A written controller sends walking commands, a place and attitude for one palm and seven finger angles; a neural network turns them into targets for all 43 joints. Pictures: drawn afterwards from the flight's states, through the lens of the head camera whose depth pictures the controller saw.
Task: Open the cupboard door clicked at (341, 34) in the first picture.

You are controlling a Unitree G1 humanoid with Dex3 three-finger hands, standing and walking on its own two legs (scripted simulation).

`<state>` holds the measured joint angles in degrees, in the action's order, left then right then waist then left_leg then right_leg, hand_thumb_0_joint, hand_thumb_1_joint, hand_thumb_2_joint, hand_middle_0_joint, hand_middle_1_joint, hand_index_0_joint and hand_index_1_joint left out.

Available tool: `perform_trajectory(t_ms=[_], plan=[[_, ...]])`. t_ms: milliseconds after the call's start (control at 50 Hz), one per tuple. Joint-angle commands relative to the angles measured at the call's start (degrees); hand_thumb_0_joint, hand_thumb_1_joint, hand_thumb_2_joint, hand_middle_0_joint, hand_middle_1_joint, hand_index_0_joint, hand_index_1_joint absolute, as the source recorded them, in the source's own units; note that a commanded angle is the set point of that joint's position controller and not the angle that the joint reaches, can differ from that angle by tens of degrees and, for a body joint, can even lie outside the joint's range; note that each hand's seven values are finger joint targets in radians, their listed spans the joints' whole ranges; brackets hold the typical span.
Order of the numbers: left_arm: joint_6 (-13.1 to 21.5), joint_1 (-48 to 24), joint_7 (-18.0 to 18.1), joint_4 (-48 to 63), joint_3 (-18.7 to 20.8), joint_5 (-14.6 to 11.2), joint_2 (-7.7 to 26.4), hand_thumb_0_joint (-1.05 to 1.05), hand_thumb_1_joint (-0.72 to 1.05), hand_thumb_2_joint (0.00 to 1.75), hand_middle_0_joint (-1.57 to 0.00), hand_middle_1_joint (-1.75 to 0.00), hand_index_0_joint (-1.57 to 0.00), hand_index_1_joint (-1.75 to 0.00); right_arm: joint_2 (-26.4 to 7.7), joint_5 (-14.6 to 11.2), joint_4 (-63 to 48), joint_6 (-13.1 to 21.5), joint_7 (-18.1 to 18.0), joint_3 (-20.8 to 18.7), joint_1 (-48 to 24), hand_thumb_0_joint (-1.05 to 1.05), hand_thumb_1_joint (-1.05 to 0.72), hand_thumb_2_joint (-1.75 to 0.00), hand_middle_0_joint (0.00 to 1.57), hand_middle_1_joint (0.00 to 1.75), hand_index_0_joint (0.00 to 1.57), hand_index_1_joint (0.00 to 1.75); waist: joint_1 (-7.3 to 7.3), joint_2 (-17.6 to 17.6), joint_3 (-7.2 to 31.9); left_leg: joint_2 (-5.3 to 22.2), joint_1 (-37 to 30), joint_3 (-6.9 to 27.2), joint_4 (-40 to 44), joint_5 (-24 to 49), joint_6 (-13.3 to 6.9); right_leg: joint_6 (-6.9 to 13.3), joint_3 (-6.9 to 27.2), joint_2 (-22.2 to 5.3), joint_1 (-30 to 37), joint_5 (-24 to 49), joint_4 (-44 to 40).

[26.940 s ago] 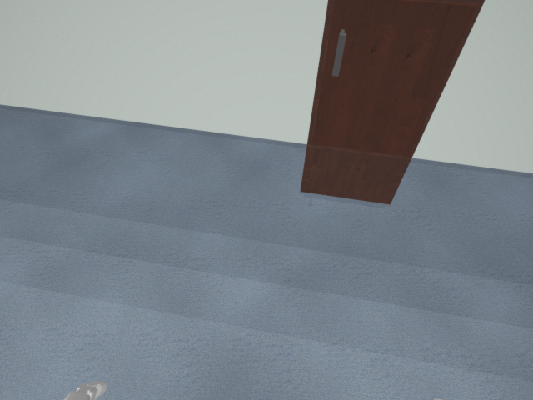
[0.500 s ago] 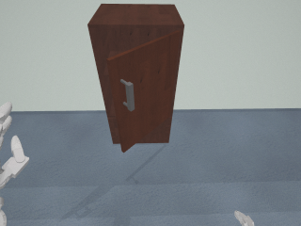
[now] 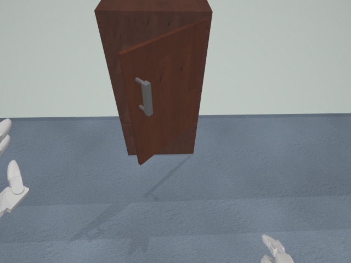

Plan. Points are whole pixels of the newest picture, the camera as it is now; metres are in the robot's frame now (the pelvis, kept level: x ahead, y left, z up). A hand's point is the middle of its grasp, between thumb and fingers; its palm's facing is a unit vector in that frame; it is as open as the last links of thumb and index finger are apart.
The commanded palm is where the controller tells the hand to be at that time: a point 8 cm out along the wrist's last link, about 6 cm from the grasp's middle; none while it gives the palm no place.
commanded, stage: let the arm hang, fingers relaxed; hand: left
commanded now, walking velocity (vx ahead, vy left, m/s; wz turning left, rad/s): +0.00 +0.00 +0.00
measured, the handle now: (143, 96) +0.66 +0.15 +0.00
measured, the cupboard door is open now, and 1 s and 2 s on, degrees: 44 44 44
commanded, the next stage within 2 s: look to check the result in 1.12 s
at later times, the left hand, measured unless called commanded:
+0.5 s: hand out of the picture +0.01 +0.21 -0.17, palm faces +0.07 -0.97 -0.23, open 7.1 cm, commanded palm none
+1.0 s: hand out of the picture +0.04 +0.23 -0.16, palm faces +0.04 -0.97 -0.24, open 7.4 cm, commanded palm none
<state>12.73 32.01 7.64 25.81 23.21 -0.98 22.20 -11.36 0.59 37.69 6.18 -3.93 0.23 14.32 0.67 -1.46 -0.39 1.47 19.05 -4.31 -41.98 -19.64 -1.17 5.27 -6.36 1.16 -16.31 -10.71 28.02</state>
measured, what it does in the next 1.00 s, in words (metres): steps on the spot: left foot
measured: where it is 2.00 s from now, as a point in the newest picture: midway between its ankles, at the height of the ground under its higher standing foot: outside the picture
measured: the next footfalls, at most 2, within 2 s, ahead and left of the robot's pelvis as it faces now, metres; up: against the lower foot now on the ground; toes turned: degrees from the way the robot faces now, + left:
left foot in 0.06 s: +0.06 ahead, +0.13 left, +0.00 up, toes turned +2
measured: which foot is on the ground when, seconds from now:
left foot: up 0.00-0.04, down 0.06-1.00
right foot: down 0.00-1.00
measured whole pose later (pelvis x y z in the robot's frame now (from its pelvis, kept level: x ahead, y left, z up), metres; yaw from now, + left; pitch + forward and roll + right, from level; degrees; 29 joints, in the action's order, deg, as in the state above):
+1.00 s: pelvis +0.00 +0.03 +0.01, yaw +2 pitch -2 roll +0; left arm 0.3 10.5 1.0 -64.7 1.1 0.6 12.0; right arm -11.8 1.3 64.5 0.0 -0.8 -0.9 12.9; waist 0.7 0.4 -3.4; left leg -1.3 10.2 -0.6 -22.7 -10.6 -1.2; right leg -0.2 1.4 -0.2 -11.4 -10.2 23.5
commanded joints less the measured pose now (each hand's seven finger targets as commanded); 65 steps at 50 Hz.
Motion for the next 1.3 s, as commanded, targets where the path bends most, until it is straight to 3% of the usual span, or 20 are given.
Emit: perform_trajectory(t_ms=[0,20,40,60,80,100,120,140,160,180,200,220,240,300,340,360,440,500,880,1280], plan=[[-8.16,-7.86,-5.97,-31.1,-15.86,4.29,-3.21,0.0,0.9,0.9,-0.2,-0.3,-0.2,-0.3,-15.35,0.5,5.51,3.07,5.46,-4.84,0.87,0.0,-0.9,-0.9,0.2,0.3,0.2,0.3,5.03,12.79,-2.33,7.38,-6.72,14.68,11.84,13.26,-4.0,-2.43,6.84,-10.49,-15.94,-6.22,5.25],[-12.24,-4.14,-7.15,-32.29,-15.04,2.53,-4.98,0.0,0.9,0.9,-0.2,-0.3,-0.2,-0.3,-12.69,0.4,2.11,-1.16,5.14,-3.87,1.37,0.0,-0.9,-0.9,0.2,0.3,0.2,0.3,2.43,21.33,-1.28,14.84,-0.08,22.2,21.55,12.66,-7.97,-5.23,4.51,-3.41,-13.67,-14.97,16.68],[-13.39,-5.07,-7.34,-30.36,-15.72,2.68,-6.28,0.0,0.9,0.9,-0.2,-0.3,-0.2,-0.3,-11.73,0.74,-0.64,-2.0,4.26,-3.92,-0.02,0.0,-0.9,-0.9,0.2,0.3,0.2,0.3,2.32,16.4,-1.55,16.88,2.71,23.88,23.39,15.32,-10.51,-5.45,7.55,-2.71,-12.17,-17.59,24.73],[-13.38,-7.99,-7.42,-31.04,-16.96,3.17,-6.98,0.0,0.9,0.9,-0.2,-0.3,-0.2,-0.3,-10.99,1.64,-1.19,-1.6,3.71,-3.7,-2.85,0.0,-0.9,-0.9,0.2,0.3,0.2,0.3,1.37,7.54,1.98,16.31,6.46,25.45,21.45,14.07,-10.98,-5.67,9.45,-3.73,-9.7,-18.97,24.75],[-13.11,-9.99,-7.55,-32.9,-17.36,3.32,-6.38,0.0,0.9,0.9,-0.2,-0.3,-0.2,-0.3,-10.65,2.16,-1.36,-1.41,3.31,-2.97,-2.95,0.0,-0.9,-0.9,0.2,0.3,0.2,0.3,0.93,1.77,4.32,14.22,4.48,23.15,18.47,21.1,-10.07,-5.7,8.46,-2.69,-7.68,-18.6,21.9],[-12.56,-11.84,-7.59,-36.45,-17.22,3.12,-5.36,0.0,0.9,0.9,-0.2,-0.3,-0.2,-0.3,-10.84,2.1,-1.0,-1.83,3.23,-2.56,-3.23,0.0,-0.9,-0.9,0.2,0.3,0.2,0.3,0.16,-0.35,5.27,12.55,3.19,20.08,16.15,29.71,-8.77,-5.68,8.18,-2.32,-3.76,-15.4,16.76],[-12.26,-11.41,-7.52,-40.47,-17.28,3.11,-4.24,0.0,0.9,0.9,-0.2,-0.3,-0.2,-0.3,-11.39,1.81,-0.47,-2.23,3.15,-2.45,-4.47,0.0,-0.9,-0.9,0.2,0.3,0.2,0.3,-1.79,-4.31,7.4,9.87,2.24,16.03,13.13,31.8,-6.39,-5.47,7.97,-2.37,2.4,-6.74,9.0],[-12.13,-11.52,-7.3,-44.42,-17.36,3.44,-1.6,0.0,0.9,0.9,-0.2,-0.3,-0.2,-0.3,-11.2,1.25,-0.02,-2.53,3.19,-2.42,-4.62,0.0,-0.9,-0.9,0.2,0.3,0.2,0.3,-2.4,-8.87,9.08,4.57,3.35,10.68,10.07,24.95,-2.87,-4.3,11.49,-4.84,6.95,7.79,4.22],[-11.88,-11.13,-7.12,-48.66,-17.15,3.45,1.18,0.0,0.9,0.9,-0.2,-0.3,-0.2,-0.3,-9.78,0.73,0.93,-3.11,3.23,-2.77,-4.2,0.0,-0.9,-0.9,0.2,0.3,0.2,0.3,-2.24,-12.08,9.12,-0.64,4.21,6.72,6.09,12.95,-0.21,-2.04,19.21,-11.01,8.81,16.86,-0.83],[-11.84,-13.03,-7.28,-52.44,-17.5,3.07,3.24,0.0,0.9,0.9,-0.2,-0.3,-0.2,-0.3,-8.58,0.58,2.28,-3.99,3.44,-2.68,-2.01,0.0,-0.9,-0.9,0.2,0.3,0.2,0.3,-0.46,-10.43,5.95,-2.22,2.79,4.79,5.58,1.99,0.75,0.78,23.02,-15.85,5.72,19.01,-4.0],[-12.13,-15.65,-7.48,-55.53,-18.48,2.78,3.73,0.0,0.9,0.9,-0.2,-0.3,-0.2,-0.3,-8.73,0.31,4.58,-4.98,3.78,-2.68,0.33,0.0,-0.9,-0.9,0.2,0.3,0.2,0.3,1.73,-3.2,3.64,-2.08,-2.44,4.93,7.83,-1.18,0.67,1.4,21.03,-16.06,-0.77,6.68,-5.68],[-12.12,-17.97,-7.35,-58.17,-19.03,2.46,2.74,0.0,0.9,0.9,-0.2,-0.3,-0.2,-0.3,-8.33,0.74,6.49,-5.82,3.76,-2.43,-1.1,0.0,-0.9,-0.9,0.2,0.3,0.2,0.3,1.5,-4.01,2.14,-1.73,-4.66,5.35,8.29,2.56,0.34,0.22,20.85,-12.13,-4.2,-1.32,-7.41],[-12.18,-19.21,-7.11,-60.92,-19.49,2.37,1.97,0.0,0.9,0.9,-0.2,-0.3,-0.2,-0.3,-7.92,0.75,7.59,-6.17,3.81,-2.29,-1.06,0.0,-0.9,-0.9,0.2,0.3,0.2,0.3,1.42,-5.55,1.58,-1.38,-5.09,5.73,9.12,5.93,0.29,-0.8,18.92,-10.09,-3.66,-2.94,-7.83],[-11.89,-18.39,-6.68,-69.01,-20.94,1.67,-1.19,0.0,0.9,0.9,-0.2,-0.3,-0.2,-0.3,-6.1,0.61,12.05,-5.96,3.53,-1.14,-0.66,0.0,-0.9,-0.9,0.2,0.3,0.2,0.3,0.89,4.76,0.88,0.82,-7.22,7.59,15.04,12.17,0.33,-2.19,15.87,-7.34,-0.98,0.11,-6.66],[-11.87,-16.61,-6.37,-72.18,-19.8,1.9,-2.56,0.0,0.9,0.9,-0.2,-0.3,-0.2,-0.3,-6.86,0.94,13.42,-5.86,3.16,-1.68,-1.53,0.0,-0.9,-0.9,0.2,0.3,0.2,0.3,-0.44,10.95,1.55,2.65,-4.93,9.86,18.05,9.92,-0.37,-2.59,13.6,-5.58,3.08,-0.77,-6.34],[-11.96,-16.45,-6.37,-73.98,-20.11,1.79,-2.78,0.0,0.9,0.9,-0.2,-0.3,-0.2,-0.3,-6.23,0.97,14.46,-5.94,3.15,-1.59,-1.27,0.0,-0.9,-0.9,0.2,0.3,0.2,0.3,-0.55,11.58,2.33,2.89,-4.13,9.93,19.44,7.74,-0.52,-2.5,13.17,-5.5,5.04,-1.41,-6.65],[-11.99,-17.68,-6.47,-79.16,-20.44,1.77,-2.29,0.0,0.9,0.9,-0.2,-0.3,-0.2,-0.3,-6.92,0.76,17.57,-6.42,3.06,-2.11,0.62,0.0,-0.9,-0.9,0.2,0.3,0.2,0.3,-0.33,3.92,-0.36,2.73,-3.87,9.95,21.69,2.45,-0.5,-2.22,12.93,-5.43,4.11,-6.61,-9.69],[-12.09,-18.11,-6.45,-82.09,-20.53,1.75,-2.36,0.0,0.9,0.9,-0.2,-0.3,-0.2,-0.3,-6.75,0.85,19.94,-6.48,2.96,-2.2,2.02,0.0,-0.9,-0.9,0.2,0.3,0.2,0.3,-0.12,1.62,-2.32,2.8,-4.55,9.75,22.91,1.77,-0.7,-2.34,12.64,-5.55,2.55,-8.61,-10.88],[-11.8,-19.5,-6.18,-88.27,-20.59,1.84,-1.31,0.0,0.9,0.9,-0.2,-0.3,-0.2,-0.3,-7.72,0.72,24.95,-5.72,2.81,-2.36,0.67,0.0,-0.9,-0.9,0.2,0.3,0.2,0.3,-0.44,2.18,-3.97,3.39,-5.92,10.02,25.67,4.1,-0.92,-2.67,12.34,-6.12,3.39,-4.48,-9.87],[-11.02,-22.37,-6.1,-88.68,-20.64,1.71,0.18,0.0,0.9,0.9,-0.2,-0.3,-0.2,-0.3,-10.04,0.55,24.96,-5.14,2.59,-2.48,-3.13,0.0,-0.9,-0.9,0.2,0.3,0.2,0.3,-0.17,2.34,-0.44,4.06,-11.6,9.04,24.93,14.78,-0.54,-3.02,12.16,-7.0,7.02,5.39,-10.25]])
